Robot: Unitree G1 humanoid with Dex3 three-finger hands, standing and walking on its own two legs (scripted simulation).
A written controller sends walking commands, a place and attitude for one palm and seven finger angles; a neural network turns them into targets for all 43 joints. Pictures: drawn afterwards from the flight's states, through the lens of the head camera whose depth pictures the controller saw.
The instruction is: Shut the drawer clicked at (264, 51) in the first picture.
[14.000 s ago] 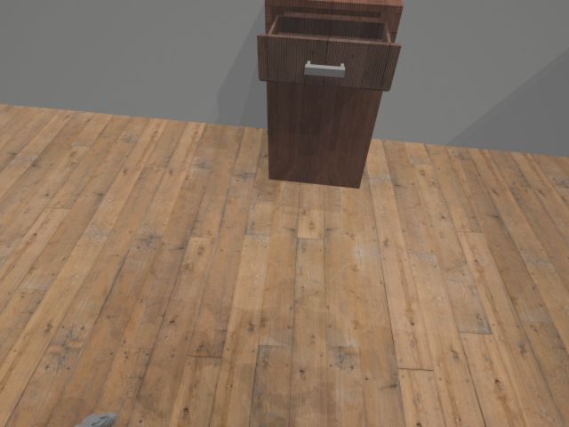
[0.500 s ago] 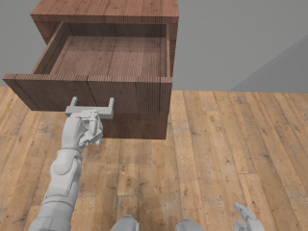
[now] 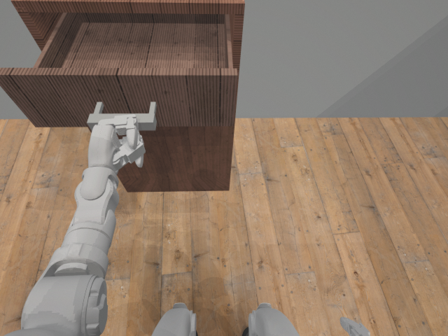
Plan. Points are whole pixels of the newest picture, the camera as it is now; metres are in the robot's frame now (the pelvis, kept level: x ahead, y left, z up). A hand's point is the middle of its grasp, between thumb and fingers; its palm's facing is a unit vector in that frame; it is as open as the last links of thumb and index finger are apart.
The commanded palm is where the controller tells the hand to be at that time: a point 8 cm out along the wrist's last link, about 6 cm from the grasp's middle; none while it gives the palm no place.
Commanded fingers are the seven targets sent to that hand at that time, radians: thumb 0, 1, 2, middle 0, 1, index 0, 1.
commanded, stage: push the drawer shut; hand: left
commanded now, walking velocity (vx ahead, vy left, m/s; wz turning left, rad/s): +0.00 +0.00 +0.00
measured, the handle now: (124, 114) +0.51 +0.19 +0.06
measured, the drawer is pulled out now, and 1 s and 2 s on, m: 0.20 0.08 0.00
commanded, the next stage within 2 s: pull the fist back off the drawer in 1.92 s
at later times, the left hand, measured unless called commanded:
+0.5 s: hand (146, 119) +0.50 +0.15 +0.06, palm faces +0.01 -1.00 -0.04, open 2.9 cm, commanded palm +0.49 +0.20 +0.07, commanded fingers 0.00 0.90 0.90 -1.40 -1.60 -1.40 -1.60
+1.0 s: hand (147, 99) +0.55 +0.15 +0.07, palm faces +0.01 -1.00 -0.03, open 2.9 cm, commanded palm +0.55 +0.19 +0.07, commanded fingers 0.00 0.90 0.90 -1.40 -1.60 -1.40 -1.60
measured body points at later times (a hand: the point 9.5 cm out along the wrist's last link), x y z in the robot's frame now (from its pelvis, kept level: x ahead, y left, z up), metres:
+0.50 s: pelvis +0.01 +0.00 -0.01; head +0.12 +0.00 +0.43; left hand +0.49 +0.20 +0.07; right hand +0.04 -0.27 -0.13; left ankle +0.04 +0.12 -0.67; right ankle +0.03 -0.11 -0.67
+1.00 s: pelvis +0.01 +0.00 -0.02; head +0.15 +0.02 +0.41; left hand +0.55 +0.21 +0.07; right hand +0.00 -0.26 -0.13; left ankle +0.04 +0.12 -0.67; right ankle +0.03 -0.11 -0.67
